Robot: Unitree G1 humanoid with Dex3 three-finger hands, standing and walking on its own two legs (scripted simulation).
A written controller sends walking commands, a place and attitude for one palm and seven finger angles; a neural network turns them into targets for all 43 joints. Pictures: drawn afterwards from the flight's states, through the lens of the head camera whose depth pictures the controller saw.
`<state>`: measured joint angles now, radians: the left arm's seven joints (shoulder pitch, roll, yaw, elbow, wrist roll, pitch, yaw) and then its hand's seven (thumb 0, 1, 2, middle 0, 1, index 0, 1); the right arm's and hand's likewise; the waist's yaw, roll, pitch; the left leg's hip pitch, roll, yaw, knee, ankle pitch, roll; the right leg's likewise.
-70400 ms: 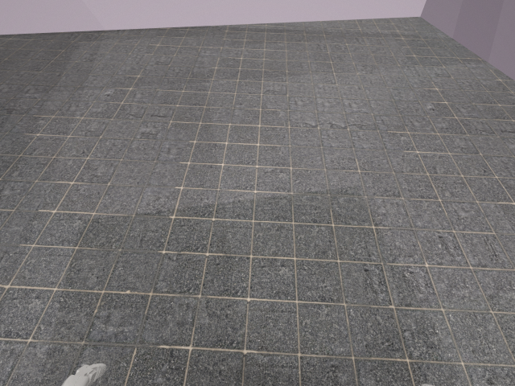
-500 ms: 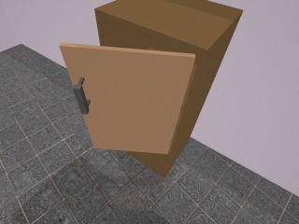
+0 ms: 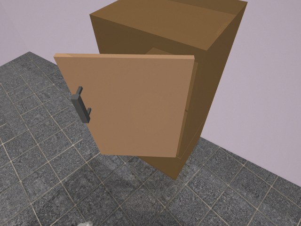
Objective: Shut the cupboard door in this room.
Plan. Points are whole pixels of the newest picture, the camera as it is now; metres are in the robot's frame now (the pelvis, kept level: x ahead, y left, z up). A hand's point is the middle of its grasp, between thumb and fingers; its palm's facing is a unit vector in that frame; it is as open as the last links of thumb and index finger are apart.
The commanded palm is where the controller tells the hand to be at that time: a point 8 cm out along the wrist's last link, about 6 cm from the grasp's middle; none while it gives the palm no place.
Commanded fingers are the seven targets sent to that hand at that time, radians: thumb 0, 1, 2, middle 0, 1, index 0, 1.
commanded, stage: come to a stop and stand still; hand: left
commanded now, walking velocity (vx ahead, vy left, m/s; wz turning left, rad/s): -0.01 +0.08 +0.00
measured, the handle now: (83, 105) +0.48 +0.25 +0.02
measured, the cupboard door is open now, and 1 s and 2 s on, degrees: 31 31 31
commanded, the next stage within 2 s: look again from close up in 0.58 s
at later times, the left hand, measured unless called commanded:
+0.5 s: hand out of the picture -0.07 +0.20 -0.17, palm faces +0.06 -0.98 -0.18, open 7.4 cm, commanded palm none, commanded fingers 0.00 0.90 0.90 -0.20 -0.30 -0.20 -0.30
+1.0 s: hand out of the picture -0.01 +0.23 -0.17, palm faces +0.06 -0.98 -0.21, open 7.4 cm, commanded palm none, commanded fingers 0.00 0.90 0.90 -0.20 -0.30 -0.20 -0.30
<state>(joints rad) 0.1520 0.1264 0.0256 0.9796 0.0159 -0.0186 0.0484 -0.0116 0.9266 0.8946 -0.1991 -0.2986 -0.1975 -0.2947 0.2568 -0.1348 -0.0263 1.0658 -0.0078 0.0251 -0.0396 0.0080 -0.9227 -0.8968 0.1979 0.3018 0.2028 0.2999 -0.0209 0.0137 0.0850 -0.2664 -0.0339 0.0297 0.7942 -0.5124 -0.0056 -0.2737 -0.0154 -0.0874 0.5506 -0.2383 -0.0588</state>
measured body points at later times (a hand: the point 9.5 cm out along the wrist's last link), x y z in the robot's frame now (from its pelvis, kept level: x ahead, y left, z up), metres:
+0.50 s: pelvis -0.04 +0.04 +0.00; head -0.04 +0.03 +0.45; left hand -0.07 +0.25 -0.16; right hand -0.04 -0.17 -0.16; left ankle -0.01 +0.14 -0.73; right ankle +0.04 -0.09 -0.73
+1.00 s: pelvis -0.04 +0.04 +0.00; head -0.08 +0.05 +0.44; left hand -0.02 +0.28 -0.16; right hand -0.03 -0.18 -0.16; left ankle -0.01 +0.14 -0.73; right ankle +0.04 -0.08 -0.73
